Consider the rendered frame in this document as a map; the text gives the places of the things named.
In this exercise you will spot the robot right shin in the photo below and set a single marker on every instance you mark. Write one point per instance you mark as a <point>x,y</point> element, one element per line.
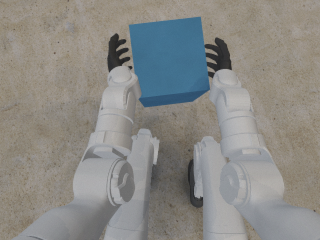
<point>198,186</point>

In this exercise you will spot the right robot foot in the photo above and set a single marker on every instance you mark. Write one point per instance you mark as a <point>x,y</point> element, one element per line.
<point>195,201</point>

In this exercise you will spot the right robot upper arm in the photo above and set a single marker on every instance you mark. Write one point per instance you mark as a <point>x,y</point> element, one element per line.
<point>256,189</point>

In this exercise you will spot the left robot upper arm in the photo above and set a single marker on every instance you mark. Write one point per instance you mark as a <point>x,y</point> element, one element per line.
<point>100,186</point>

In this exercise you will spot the right robot hand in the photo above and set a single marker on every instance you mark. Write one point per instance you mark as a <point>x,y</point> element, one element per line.
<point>222,59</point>

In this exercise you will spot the left robot hand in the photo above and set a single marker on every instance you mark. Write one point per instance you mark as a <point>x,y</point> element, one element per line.
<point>113,59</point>

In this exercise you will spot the left robot forearm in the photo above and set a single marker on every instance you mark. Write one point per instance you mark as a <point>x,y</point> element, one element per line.
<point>112,136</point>

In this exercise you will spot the right robot forearm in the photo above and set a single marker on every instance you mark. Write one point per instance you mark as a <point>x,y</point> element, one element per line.
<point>236,118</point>

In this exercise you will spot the carton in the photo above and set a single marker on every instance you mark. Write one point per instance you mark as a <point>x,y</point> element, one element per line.
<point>169,60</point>

